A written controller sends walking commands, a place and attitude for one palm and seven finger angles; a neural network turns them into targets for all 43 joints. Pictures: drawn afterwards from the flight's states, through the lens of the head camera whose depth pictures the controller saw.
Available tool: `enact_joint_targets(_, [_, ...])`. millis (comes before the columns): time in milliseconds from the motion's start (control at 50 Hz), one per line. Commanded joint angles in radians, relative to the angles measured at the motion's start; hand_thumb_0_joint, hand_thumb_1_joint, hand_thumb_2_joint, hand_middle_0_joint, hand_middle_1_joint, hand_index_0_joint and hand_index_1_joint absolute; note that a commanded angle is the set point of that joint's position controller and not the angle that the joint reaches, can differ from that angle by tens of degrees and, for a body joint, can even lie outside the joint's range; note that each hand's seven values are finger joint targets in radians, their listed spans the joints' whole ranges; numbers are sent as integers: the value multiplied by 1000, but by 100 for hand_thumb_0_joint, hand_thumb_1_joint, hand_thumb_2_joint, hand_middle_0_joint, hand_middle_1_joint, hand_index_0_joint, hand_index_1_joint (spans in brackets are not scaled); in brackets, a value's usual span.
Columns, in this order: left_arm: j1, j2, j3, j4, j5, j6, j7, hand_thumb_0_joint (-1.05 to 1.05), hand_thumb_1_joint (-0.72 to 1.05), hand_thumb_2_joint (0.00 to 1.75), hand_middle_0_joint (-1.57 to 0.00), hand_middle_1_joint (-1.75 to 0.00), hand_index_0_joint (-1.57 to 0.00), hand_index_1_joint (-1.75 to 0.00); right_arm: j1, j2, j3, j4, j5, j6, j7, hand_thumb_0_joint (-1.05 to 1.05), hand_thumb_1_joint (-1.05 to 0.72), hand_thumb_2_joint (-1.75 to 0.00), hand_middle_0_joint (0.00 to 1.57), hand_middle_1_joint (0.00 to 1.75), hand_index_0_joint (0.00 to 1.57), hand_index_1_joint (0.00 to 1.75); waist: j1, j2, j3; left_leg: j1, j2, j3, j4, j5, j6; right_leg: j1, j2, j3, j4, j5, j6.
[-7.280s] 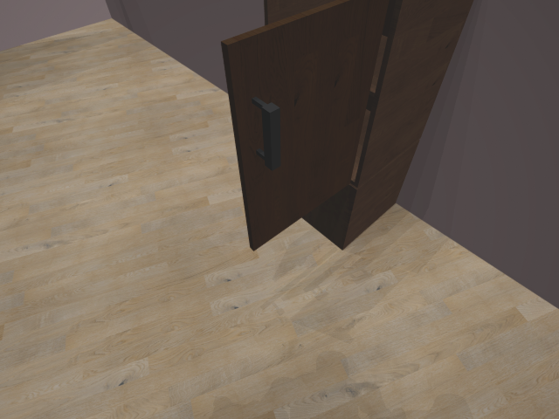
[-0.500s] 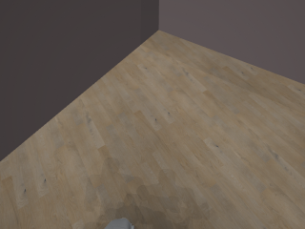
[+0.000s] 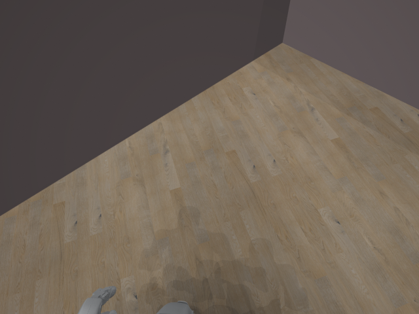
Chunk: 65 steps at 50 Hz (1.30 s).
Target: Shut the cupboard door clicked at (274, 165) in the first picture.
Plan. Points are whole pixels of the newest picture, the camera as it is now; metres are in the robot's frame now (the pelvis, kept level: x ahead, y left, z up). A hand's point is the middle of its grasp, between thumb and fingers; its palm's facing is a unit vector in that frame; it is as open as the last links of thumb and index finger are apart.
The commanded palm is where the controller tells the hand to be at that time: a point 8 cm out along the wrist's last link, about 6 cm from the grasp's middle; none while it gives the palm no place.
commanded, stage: walk to a spot facing it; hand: left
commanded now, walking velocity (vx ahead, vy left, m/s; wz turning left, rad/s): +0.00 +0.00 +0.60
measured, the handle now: out of the picture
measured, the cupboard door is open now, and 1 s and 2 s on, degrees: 88 88 88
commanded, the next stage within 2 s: none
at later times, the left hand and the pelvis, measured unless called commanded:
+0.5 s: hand out of the picture -0.03 +0.23 -0.18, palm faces +0.37 -0.89 -0.26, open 7.4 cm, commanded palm none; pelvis +0.00 +0.00 +0.00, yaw +20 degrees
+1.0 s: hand out of the picture -0.03 +0.15 -0.14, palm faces +0.60 -0.76 -0.26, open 7.3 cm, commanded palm none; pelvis +0.03 -0.05 +0.01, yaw +38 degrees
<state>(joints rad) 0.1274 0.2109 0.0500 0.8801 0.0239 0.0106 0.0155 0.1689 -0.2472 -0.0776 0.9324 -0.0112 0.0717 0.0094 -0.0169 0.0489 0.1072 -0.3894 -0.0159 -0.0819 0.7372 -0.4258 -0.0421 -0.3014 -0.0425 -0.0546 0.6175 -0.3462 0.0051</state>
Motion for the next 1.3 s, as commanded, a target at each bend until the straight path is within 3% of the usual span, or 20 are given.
enact_joint_targets(0, [56, 180, 39, -55, -5, -21, 27, 0, 90, 90, -20, -30, -20, -30, -39, -96, -38, -87, -3, -15, 6, 0, -90, -90, 20, 30, 20, 30, 19, -299, -143, -215, 39, 25, 490, -84, -13, 194, -351, 237, -295, 438, -129])
enact_joint_targets(60, [40, 136, 21, -65, -8, -26, 22, 0, 90, 90, -20, -30, -20, -30, -29, -73, -22, -61, -3, -5, 19, 0, -90, -90, 20, 30, 20, 30, -2, -253, -121, -196, 53, 82, 475, 26, -37, 196, -266, 36, -264, 561, -99])
enact_joint_targets(260, [149, 200, 51, -15, 6, -22, 18, 0, 90, 90, -20, -30, -20, -30, -116, -40, 4, -86, 2, -18, 25, 0, -90, -90, 20, 30, 20, 30, 64, -252, -132, -58, 51, 202, 26, -18, -20, 281, -351, -55, -178, 663, -126])
enact_joint_targets(320, [115, 205, 59, -15, -1, -19, 9, 0, 90, 90, -20, -30, -20, -30, -35, -70, -4, -78, -2, -28, 21, 0, -90, -90, 20, 30, 20, 30, 9, -206, -153, 125, 35, 216, -186, 137, 5, 181, -335, -121, -58, 561, -68])
enact_joint_targets(340, [97, 195, 57, -24, -8, -14, 5, 0, 90, 90, -20, -30, -20, -30, 38, -108, -16, -59, -6, -36, 20, 0, -90, -90, 20, 30, 20, 30, -36, -115, -193, 273, 63, 162, -292, 291, 30, 88, -305, -151, 83, 470, -22])
enact_joint_targets(360, [89, 131, 48, -57, -16, -8, -2, 0, 90, 90, -20, -30, -20, -30, 115, -226, -45, -50, -15, -46, 12, 0, -90, -90, 20, 30, 20, 30, -76, 181, -239, 436, 321, -199, -345, 603, 152, -177, -155, -178, 327, -39, 60])
enact_joint_targets(380, [8, 104, 27, -101, -12, 2, 1, 0, 90, 90, -20, -30, -20, -30, 167, -287, -56, -35, -10, -39, -1, 0, -90, -90, 20, 30, 20, 30, -103, 244, -231, 425, 455, -348, -370, 844, 274, -302, -82, -65, 489, -350, 75])
enact_joint_targets(400, [-33, 127, 26, -113, -6, 10, 3, 0, 90, 90, -20, -30, -20, -30, 165, -268, -49, -27, -9, -38, -6, 0, -90, -90, 20, 30, 20, 30, -94, 109, -205, 373, 454, -280, -362, 735, 290, -299, -105, 17, 544, -296, 59])
enact_joint_targets(500, [40, 118, 40, -39, -2, 25, -9, 0, 90, 90, -20, -30, -20, -30, -32, -184, -24, -82, -12, -51, -21, 0, -90, -90, 20, 30, 20, 30, 6, 108, -135, 197, 248, -124, -409, 428, 181, -239, -70, 48, 510, -60, 71])
enact_joint_targets(700, [105, 108, 35, -47, -12, 3, -1, 0, 90, 90, -20, -30, -20, -30, -61, -189, -46, -96, -10, -32, -9, 0, -90, -90, 20, 30, 20, 30, 37, 122, -162, 59, 174, -195, -305, 373, 153, 105, 32, -2, -56, 42, 57])
enact_joint_targets(720, [152, 138, 45, -39, -10, -6, 5, 0, 90, 90, -20, -30, -20, -30, -71, -159, -43, -106, -4, -32, -7, 0, -90, -90, 20, 30, 20, 30, 64, 48, -187, -26, 125, -175, -237, 299, 113, 240, -14, 35, -208, 106, 49])
enact_joint_targets(760, [170, 281, 66, -44, 8, -18, 19, 0, 90, 90, -20, -30, -20, -30, -82, -86, -32, -140, 2, -35, 1, 0, -90, -90, 20, 30, 20, 30, 89, -365, -172, -241, -52, 58, 231, -192, -4, 277, -459, 439, -370, 221, -129])
enact_joint_targets(840, [27, 146, 26, -73, -7, -21, 20, 0, 90, 90, -20, -30, -20, -30, -39, -90, -32, -74, -8, -10, 15, 0, -90, -90, 20, 30, 20, 30, -2, -269, -97, -220, 47, 52, 497, -3, -25, 168, -285, 109, -278, 474, -114])
enact_joint_targets(920, [111, 150, 30, -50, -4, -28, 22, 0, 90, 90, -20, -30, -20, -30, -75, -54, -15, -70, -2, -5, 24, 0, -90, -90, 20, 30, 20, 30, 26, -225, -119, -205, 44, 111, 354, 26, -40, 275, -272, -2, -249, 626, -96])
enact_joint_targets(1060, [166, 202, 55, -17, 7, -22, 17, 0, 90, 90, -20, -30, -20, -30, -130, -37, 3, -92, 2, -22, 25, 0, -90, -90, 20, 30, 20, 30, 68, -250, -135, -56, 36, 201, 5, -12, -14, 295, -340, -51, -161, 692, -118])
enact_joint_targets(1120, [129, 211, 61, -15, -2, -18, 7, 0, 90, 90, -20, -30, -20, -30, -37, -72, -6, -78, -3, -32, 22, 0, -90, -90, 20, 30, 20, 30, 5, -214, -163, 149, 16, 213, -220, 164, 11, 187, -317, -124, -24, 606, -53])
enact_joint_targets(1140, [116, 189, 59, -30, -10, -15, 3, 0, 90, 90, -20, -30, -20, -30, 41, -131, -22, -62, -7, -42, 18, 0, -90, -90, 20, 30, 20, 30, -41, -90, -215, 331, 91, 113, -306, 366, 51, 52, -278, -152, 145, 468, -2])
enact_joint_targets(1160, [84, 116, 39, -72, -18, -11, -6, 0, 90, 90, -20, -30, -20, -30, 124, -253, -53, -50, -14, -50, 9, 0, -90, -90, 20, 30, 20, 30, -89, 233, -247, 482, 380, -287, -343, 758, 200, -247, -114, -163, 394, -198, 80])
enact_joint_targets(1180, [9, 115, 27, -103, -10, 5, 2, 0, 90, 90, -20, -30, -20, -30, 174, -289, -57, -26, -6, -40, -3, 0, -90, -90, 20, 30, 20, 30, -104, 183, -251, 444, 454, -332, -345, 896, 289, -298, -84, -23, 518, -343, 69])
enact_joint_targets(1280, [48, 121, 41, -39, -1, 23, -10, 0, 90, 90, -20, -30, -20, -30, -24, -173, -21, -80, -13, -53, -22, 0, -90, -90, 20, 30, 20, 30, 1, 109, -139, 221, 255, -152, -429, 357, 189, -259, -80, 61, 547, -58, 68])
